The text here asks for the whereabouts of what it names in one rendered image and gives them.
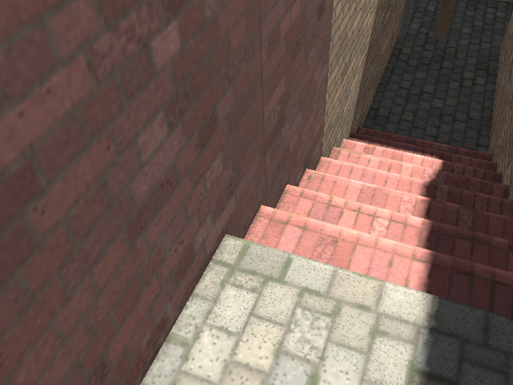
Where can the stairs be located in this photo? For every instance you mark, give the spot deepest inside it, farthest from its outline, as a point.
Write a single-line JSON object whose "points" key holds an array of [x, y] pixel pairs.
{"points": [[428, 216]]}

